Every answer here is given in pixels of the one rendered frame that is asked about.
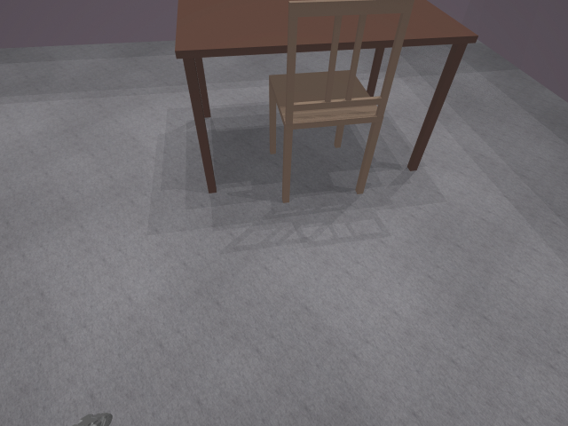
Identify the table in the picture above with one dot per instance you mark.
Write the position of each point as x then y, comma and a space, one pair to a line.
218, 28

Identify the chair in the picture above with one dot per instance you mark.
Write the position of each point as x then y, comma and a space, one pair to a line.
333, 98

